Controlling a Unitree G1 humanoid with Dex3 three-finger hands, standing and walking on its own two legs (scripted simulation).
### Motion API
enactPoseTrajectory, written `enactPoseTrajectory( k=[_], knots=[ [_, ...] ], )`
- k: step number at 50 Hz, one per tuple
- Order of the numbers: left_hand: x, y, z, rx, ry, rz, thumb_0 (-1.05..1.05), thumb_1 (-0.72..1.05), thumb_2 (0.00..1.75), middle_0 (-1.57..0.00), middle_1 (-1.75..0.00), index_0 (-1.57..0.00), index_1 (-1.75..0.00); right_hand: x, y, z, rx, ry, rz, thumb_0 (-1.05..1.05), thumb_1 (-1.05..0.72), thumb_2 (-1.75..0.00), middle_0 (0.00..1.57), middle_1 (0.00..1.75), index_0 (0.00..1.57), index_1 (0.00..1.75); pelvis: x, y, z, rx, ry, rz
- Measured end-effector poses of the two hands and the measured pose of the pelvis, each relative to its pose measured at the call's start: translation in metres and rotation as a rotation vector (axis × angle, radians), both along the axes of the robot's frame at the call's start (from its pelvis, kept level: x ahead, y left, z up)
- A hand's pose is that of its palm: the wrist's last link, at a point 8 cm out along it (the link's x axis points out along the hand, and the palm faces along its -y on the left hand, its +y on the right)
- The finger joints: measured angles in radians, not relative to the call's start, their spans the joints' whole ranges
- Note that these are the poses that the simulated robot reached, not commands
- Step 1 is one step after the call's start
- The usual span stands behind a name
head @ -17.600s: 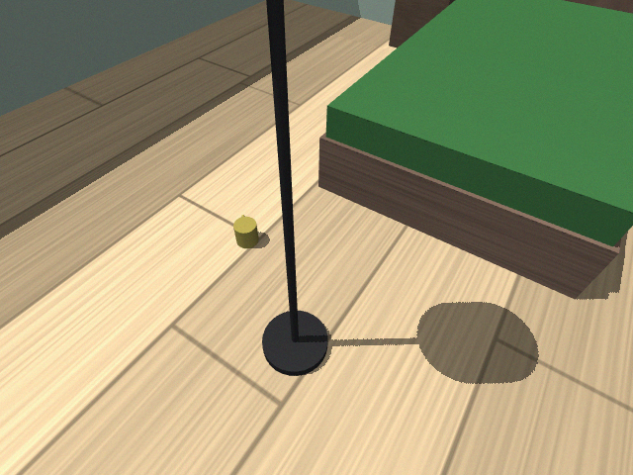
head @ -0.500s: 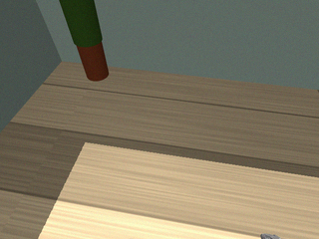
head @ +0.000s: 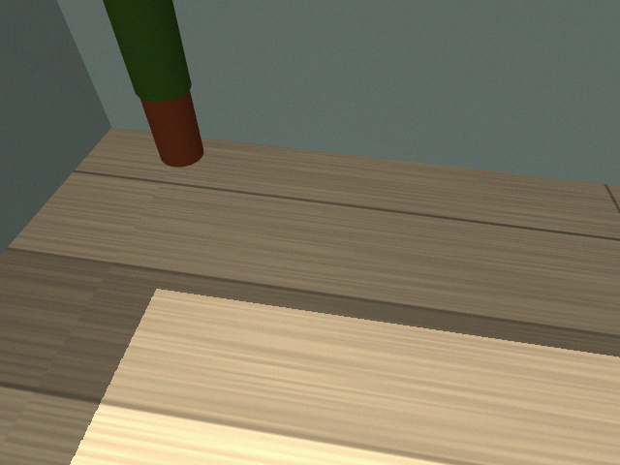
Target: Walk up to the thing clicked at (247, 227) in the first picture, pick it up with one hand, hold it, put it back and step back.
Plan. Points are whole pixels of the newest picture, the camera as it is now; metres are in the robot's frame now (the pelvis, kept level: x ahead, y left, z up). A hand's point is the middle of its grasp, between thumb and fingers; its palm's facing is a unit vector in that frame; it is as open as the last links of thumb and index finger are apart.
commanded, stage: stand
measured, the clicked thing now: out of the picture -0.26 -0.92 -0.73
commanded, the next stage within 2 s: none
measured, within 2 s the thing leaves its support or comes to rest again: neither
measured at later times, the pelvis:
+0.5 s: pelvis +0.02 +0.00 +0.00, yaw -1 degrees
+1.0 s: pelvis +0.01 +0.00 +0.00, yaw -1 degrees
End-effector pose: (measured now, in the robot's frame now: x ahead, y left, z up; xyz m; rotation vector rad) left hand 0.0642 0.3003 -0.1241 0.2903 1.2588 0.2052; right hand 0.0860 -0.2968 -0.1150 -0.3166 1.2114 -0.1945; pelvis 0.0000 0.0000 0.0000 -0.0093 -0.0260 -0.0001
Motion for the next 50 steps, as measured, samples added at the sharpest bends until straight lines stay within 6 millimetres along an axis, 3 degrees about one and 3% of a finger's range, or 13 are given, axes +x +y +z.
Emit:
enactPoseTrajectory(
  k=[23, 50],
  knots=[
    [0.038, -0.008, 0.007, 0.004, -0.045, -0.031, 0.00, 0.90, 0.90, -0.20, -0.30, -0.21, -0.30, 0.011, -0.002, 0.000, 0.009, 0.000, -0.027, 0.01, -0.91, -0.90, 0.21, 0.30, 0.21, 0.30, 0.016, -0.004, 0.003, 0.005, 0.002, -0.018],
    [0.021, -0.008, 0.005, 0.001, -0.013, -0.028, 0.01, 0.90, 0.90, -0.20, -0.30, -0.21, -0.30, -0.001, -0.003, 0.001, 0.004, 0.016, -0.028, 0.01, -0.91, -0.90, 0.21, 0.30, 0.21, 0.30, 0.013, -0.004, 0.003, 0.005, -0.008, -0.019]
  ],
)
